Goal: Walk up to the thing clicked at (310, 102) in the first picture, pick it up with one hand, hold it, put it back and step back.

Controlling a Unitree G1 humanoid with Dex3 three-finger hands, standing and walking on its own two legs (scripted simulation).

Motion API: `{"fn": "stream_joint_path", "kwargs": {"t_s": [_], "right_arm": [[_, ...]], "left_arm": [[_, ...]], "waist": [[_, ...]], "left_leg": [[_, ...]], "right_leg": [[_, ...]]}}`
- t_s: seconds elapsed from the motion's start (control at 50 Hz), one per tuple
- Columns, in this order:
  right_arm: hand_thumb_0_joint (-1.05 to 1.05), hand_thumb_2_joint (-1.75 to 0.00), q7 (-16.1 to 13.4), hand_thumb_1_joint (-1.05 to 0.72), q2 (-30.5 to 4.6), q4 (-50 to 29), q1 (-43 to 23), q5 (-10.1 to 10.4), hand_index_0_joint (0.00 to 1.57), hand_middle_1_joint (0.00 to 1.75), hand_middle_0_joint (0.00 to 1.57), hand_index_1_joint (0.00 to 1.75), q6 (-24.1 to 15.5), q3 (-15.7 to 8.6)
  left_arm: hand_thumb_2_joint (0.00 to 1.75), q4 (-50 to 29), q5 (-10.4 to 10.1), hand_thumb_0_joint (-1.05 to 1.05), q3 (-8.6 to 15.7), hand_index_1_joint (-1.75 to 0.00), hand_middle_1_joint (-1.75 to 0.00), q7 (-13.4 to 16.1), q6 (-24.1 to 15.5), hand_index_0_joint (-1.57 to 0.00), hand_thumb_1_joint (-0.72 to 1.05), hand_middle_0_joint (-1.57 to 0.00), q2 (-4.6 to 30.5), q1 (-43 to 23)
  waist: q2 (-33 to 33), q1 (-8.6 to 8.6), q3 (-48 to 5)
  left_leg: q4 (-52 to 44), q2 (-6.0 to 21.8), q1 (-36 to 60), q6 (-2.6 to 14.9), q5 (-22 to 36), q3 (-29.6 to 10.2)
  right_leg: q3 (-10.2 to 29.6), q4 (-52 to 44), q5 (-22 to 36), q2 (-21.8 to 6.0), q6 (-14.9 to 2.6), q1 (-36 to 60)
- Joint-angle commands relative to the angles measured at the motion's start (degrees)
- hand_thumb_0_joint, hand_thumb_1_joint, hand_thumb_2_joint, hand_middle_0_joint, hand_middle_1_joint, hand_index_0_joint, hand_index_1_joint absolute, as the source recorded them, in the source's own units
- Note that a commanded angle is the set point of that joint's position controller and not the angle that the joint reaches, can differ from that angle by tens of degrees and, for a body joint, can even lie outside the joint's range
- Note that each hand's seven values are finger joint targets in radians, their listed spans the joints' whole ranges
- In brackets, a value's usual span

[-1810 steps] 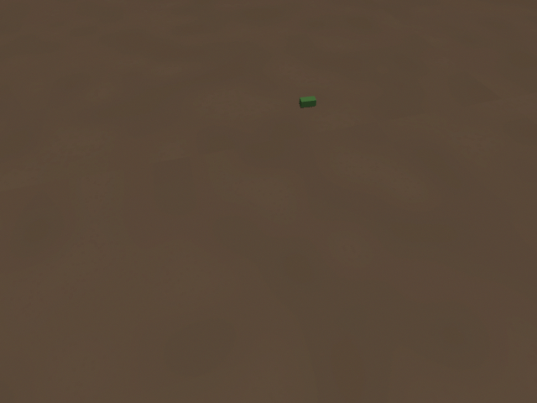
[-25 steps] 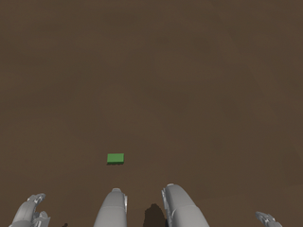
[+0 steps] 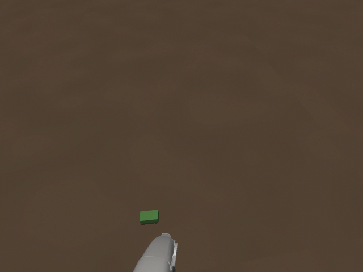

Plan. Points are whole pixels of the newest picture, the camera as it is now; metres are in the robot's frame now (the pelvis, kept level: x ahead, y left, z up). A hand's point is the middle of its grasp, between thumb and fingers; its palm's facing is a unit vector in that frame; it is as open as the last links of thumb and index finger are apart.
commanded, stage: walk up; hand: left
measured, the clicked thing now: (149, 216) +0.49 +0.27 -0.75
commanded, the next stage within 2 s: none
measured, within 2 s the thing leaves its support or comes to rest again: neither
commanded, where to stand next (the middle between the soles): +0.12 +0.00 m, yaw +5 degrees
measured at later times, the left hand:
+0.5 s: hand (92, 253) +0.18 +0.28 -0.17, palm faces +0.06 -0.94 -0.33, open 7.4 cm
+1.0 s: hand out of the picture +0.08 +0.30 -0.16, palm faces +0.12 -0.92 -0.38, open 7.4 cm
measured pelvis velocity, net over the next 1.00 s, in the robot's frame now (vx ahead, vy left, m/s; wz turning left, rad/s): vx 0.05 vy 0.02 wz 0.13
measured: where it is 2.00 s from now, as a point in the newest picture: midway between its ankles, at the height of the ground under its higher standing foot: outside the picture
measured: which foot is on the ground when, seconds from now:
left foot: up 0.00-0.12, down 0.14-0.56, up 0.58-0.80, down 0.82-1.00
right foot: down 0.00-0.18, up 0.20-0.50, down 0.52-0.86, up 0.88-1.00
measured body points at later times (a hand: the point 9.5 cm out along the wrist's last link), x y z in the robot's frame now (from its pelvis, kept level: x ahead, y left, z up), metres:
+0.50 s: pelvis +0.10 +0.02 -0.02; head +0.14 +0.04 +0.43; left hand +0.18 +0.33 -0.15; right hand +0.19 -0.30 -0.11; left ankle +0.11 +0.16 -0.74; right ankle +0.21 -0.11 -0.72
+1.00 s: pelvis +0.05 +0.02 -0.01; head +0.07 +0.03 +0.44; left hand +0.07 +0.35 -0.14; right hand +0.13 -0.29 -0.13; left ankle +0.04 +0.11 -0.74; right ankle +0.14 -0.13 -0.71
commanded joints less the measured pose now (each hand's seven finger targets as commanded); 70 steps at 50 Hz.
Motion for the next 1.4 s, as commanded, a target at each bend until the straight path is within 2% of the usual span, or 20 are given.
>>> {"fn": "stream_joint_path", "kwargs": {"t_s": [0.0, 0.08, 0.12, 0.14, 0.18, 0.2, 0.26, 0.38, 0.5, 0.54, 0.56, 0.68, 0.78, 0.86, 0.92, 1.06, 1.1, 1.16, 1.3, 1.38], "right_arm": [[0.00, -0.90, 1.3, -0.90, -10.0, -6.6, -3.1, -0.6, 0.20, 0.30, 0.20, 0.30, -0.3, -2.8], [0.00, -0.90, 1.3, -0.90, -9.1, -6.5, -7.0, -0.8, 0.20, 0.30, 0.20, 0.30, -1.7, -2.2], [0.00, -0.90, 0.0, -0.90, -9.7, -3.0, 2.6, -0.8, 0.20, 0.30, 0.20, 0.30, -3.2, -2.8], [0.00, -0.90, -1.2, -0.90, -12.4, -1.2, 9.6, -0.7, 0.20, 0.30, 0.20, 0.30, -4.0, -4.0], [0.00, -0.90, -2.3, -0.90, -19.8, -3.0, 10.6, 0.4, 0.20, 0.30, 0.20, 0.30, -4.9, -4.6], [0.00, -0.90, -2.3, -0.90, -18.8, -2.3, 9.9, 1.3, 0.20, 0.30, 0.20, 0.30, -4.8, -4.7], [0.00, -0.90, -3.6, -0.90, -11.8, -4.0, 4.1, 1.2, 0.20, 0.30, 0.20, 0.30, -5.7, -1.6], [0.00, -0.90, -5.2, -0.90, -9.3, -5.0, -2.5, 0.4, 0.20, 0.30, 0.20, 0.30, -5.6, 0.4], [0.00, -0.90, -5.2, -0.90, -7.8, -5.6, -6.7, 2.0, 0.20, 0.30, 0.20, 0.30, -1.8, 1.2], [0.00, -0.90, -5.6, -0.90, -4.2, -5.1, -2.2, 2.1, 0.20, 0.30, 0.20, 0.30, -0.9, 2.2], [0.00, -0.90, -6.3, -0.90, -6.2, -3.7, -2.6, 1.7, 0.20, 0.30, 0.20, 0.30, -0.1, 1.3], [0.00, -0.90, -4.8, -0.90, -7.4, -0.3, -2.7, 1.1, 0.20, 0.30, 0.20, 0.30, 0.9, 0.6], [0.00, -0.90, -3.8, -0.90, -6.9, 4.1, 1.0, -0.3, 0.20, 0.30, 0.20, 0.30, 0.0, 0.6], [0.00, -0.90, -3.7, -0.90, -16.7, 0.9, -12.0, -1.7, 0.20, 0.30, 0.20, 0.30, -0.8, -1.1], [0.00, -0.90, -4.1, -0.90, -7.9, 0.9, -15.5, -2.0, 0.20, 0.30, 0.20, 0.30, -2.3, 1.6], [0.00, -0.90, -3.0, -0.90, -9.8, 2.9, -10.0, -1.3, 0.20, 0.30, 0.20, 0.30, -1.0, 0.1], [0.00, -0.90, -2.9, -0.90, -6.2, 2.0, -8.8, -0.2, 0.20, 0.30, 0.20, 0.30, -1.1, 1.4], [0.00, -0.90, -3.2, -0.90, -7.3, 1.1, -11.1, -0.9, 0.20, 0.30, 0.20, 0.30, -1.3, 0.7], [0.00, -0.90, -2.4, -0.90, -4.9, 5.6, -3.4, -0.5, 0.20, 0.30, 0.20, 0.30, -2.5, 0.0], [0.00, -0.90, -3.7, -0.90, -14.2, 3.6, -9.5, -0.9, 0.20, 0.30, 0.20, 0.30, -3.6, -1.2]], "left_arm": [[0.90, -8.3, 0.1, 0.00, 4.6, -0.30, -0.30, 1.8, -3.1, -0.20, 0.90, -0.20, 17.0, -7.7], [0.90, -8.3, -0.9, 0.00, 3.6, -0.30, -0.30, 1.2, -2.0, -0.20, 0.90, -0.20, 16.8, -4.6], [0.90, -8.8, -0.6, 0.00, 2.0, -0.30, -0.30, 0.9, -1.1, -0.20, 0.90, -0.20, 13.5, -3.6], [0.90, -8.8, -0.8, 0.00, 0.6, -0.30, -0.30, 0.7, -0.7, -0.20, 0.90, -0.20, 9.6, 0.4], [0.90, -10.4, -2.1, 0.00, 0.7, -0.30, -0.30, 1.7, -0.4, -0.20, 0.90, -0.20, 10.2, -2.7], [0.90, -10.4, -1.5, 0.00, 1.0, -0.30, -0.30, 2.1, -0.2, -0.20, 0.90, -0.20, 14.0, -8.0], [0.90, -9.7, -2.4, 0.00, 1.1, -0.30, -0.30, 1.4, 0.1, -0.20, 0.90, -0.20, 12.2, -5.8], [0.90, -9.0, -2.8, 0.00, 0.5, -0.30, -0.30, 1.7, 1.3, -0.20, 0.90, -0.20, 7.6, -8.3], [0.90, -6.7, -1.6, 0.00, 1.4, -0.30, -0.30, 2.2, 1.4, -0.20, 0.90, -0.20, 11.7, -9.9], [0.90, -8.4, -1.5, 0.00, 2.2, -0.30, -0.30, 2.2, 1.1, -0.20, 0.90, -0.20, 15.8, -12.5], [0.90, -9.0, -2.0, 0.00, 2.1, -0.30, -0.30, 2.3, 1.4, -0.20, 0.90, -0.20, 16.8, -15.0], [0.90, -8.1, 0.0, 0.00, 1.7, -0.30, -0.30, 3.2, 2.3, -0.20, 0.90, -0.20, 14.0, -17.7], [0.90, -6.9, -0.7, 0.00, 1.2, -0.30, -0.30, 2.6, 3.3, -0.20, 0.90, -0.20, 14.0, -18.8], [0.90, -5.0, -0.9, 0.00, 1.2, -0.30, -0.30, 3.1, 3.0, -0.20, 0.90, -0.20, 12.9, -22.5], [0.90, -1.2, -2.2, 0.00, 0.3, -0.30, -0.30, 1.7, 2.2, -0.20, 0.90, -0.20, 9.0, -16.2], [0.90, 0.3, -1.1, 0.00, -0.7, -0.30, -0.30, 2.2, -0.5, -0.20, 0.90, -0.20, 8.5, -14.1], [0.90, 1.6, -0.5, 0.00, 0.4, -0.30, -0.30, 2.7, -1.6, -0.20, 0.90, -0.20, 12.2, -9.9], [0.90, -0.1, -0.5, 0.00, 1.9, -0.30, -0.30, 2.4, -1.4, -0.20, 0.90, -0.20, 18.7, -10.4], [0.90, -3.0, -1.0, 0.00, -0.9, -0.30, -0.30, 1.6, 0.2, -0.20, 0.90, -0.20, 12.0, -18.9], [0.90, -1.5, -1.7, 0.00, -1.2, -0.30, -0.30, 2.3, 2.2, -0.20, 0.90, -0.20, 10.8, -15.2]], "waist": [[-16.2, -0.93, 3.2], [-16.6, 1.73, 4.4], [-8.0, -3.42, -1.1], [1.9, -5.60, -6.7], [7.7, -6.40, -6.1], [-0.7, -6.31, -2.0], [-5.7, -2.12, 0.1], [6.4, -0.92, -2.8], [2.3, 0.59, -7.7], [-11.2, -1.03, -9.0], [-16.2, -0.31, -10.5], [-16.2, -0.16, -8.9], [-15.3, -2.17, -10.4], [4.5, -3.18, 3.8], [-2.0, 0.81, 2.4], [4.9, -1.33, -3.9], [-3.0, 0.03, -7.7], [-13.0, 0.72, -2.1], [-11.6, -4.79, -4.0], [0.4, -3.30, -1.7]], "left_leg": [[-10.2, 3.9, 1.7, -0.03, -1.6, 0.9], [-23.6, 3.1, 10.8, 2.32, -8.1, 8.0], [-30.6, -0.1, 27.2, 3.26, -5.5, 8.0], [-31.0, 0.8, 39.1, 4.30, -9.7, 2.9], [-42.8, 25.4, 40.9, 17.82, -5.1, -41.9], [-42.5, 26.6, 34.1, 20.06, -2.1, -41.7], [-35.2, 16.6, 29.3, 13.92, 20.7, -12.7], [-29.4, 13.3, 19.0, 12.96, 44.1, 1.7], [-16.5, 7.2, 13.7, 6.58, 16.2, 2.9], [-2.0, -1.3, 8.7, 2.26, -9.8, 7.7], [5.1, -2.1, 10.3, 2.65, -26.7, 5.9], [0.7, 0.1, 10.4, 2.35, -19.3, 4.6], [-26.9, -1.4, 23.2, 2.98, -15.4, 9.2], [-49.7, 23.0, 5.1, 15.44, -44.4, -29.8], [-39.5, 10.9, 15.8, 8.57, -9.7, -7.2], [-30.8, 10.3, 25.0, 9.71, -3.1, -1.5], [-20.8, 6.4, 15.7, 6.33, 1.5, 2.3], [-8.6, 3.2, 5.8, 3.56, -25.3, 3.5], [-28.0, -0.9, 29.7, 2.34, -1.7, 9.8], [-48.5, 22.7, 20.5, 12.89, -31.1, -22.9]], "right_leg": [[10.2, -14.2, -19.7, -13.0, -9.12, -6.2], [6.9, -7.9, -5.3, -14.1, -10.41, -5.4], [2.6, 12.2, 12.4, -11.3, -8.25, -9.1], [-0.3, 29.5, 12.9, -8.1, -5.47, -16.0], [2.7, 43.5, -15.4, 2.7, -2.81, -35.6], [9.1, 44.3, -14.3, -0.9, -3.19, -34.9], [9.6, 40.3, -6.3, -4.2, -3.38, -30.0], [2.4, 22.0, 3.4, -3.4, -0.94, -17.5], [1.9, 7.2, 17.3, -0.2, -3.18, -5.9], [20.2, 0.8, 35.3, -17.3, -11.12, -5.3], [26.5, -0.9, 35.9, -22.5, -17.47, -8.2], [19.3, -2.3, -5.0, -12.7, -11.48, -13.1], [16.5, -0.8, -14.1, -12.2, -9.05, -16.9], [8.7, 26.6, -12.4, -0.6, -1.03, -26.0], [8.5, 23.5, -3.4, 1.2, -1.32, -23.5], [-0.7, -2.9, 0.1, 3.7, -0.96, -9.8], [10.3, -3.8, 7.4, -1.8, -3.87, 5.2], [34.5, -8.4, -0.4, -20.9, -17.36, -2.2], [10.0, 0.2, -0.7, -6.0, -7.18, -20.5], [9.6, 23.7, -12.4, 0.6, -1.47, -23.4]]}}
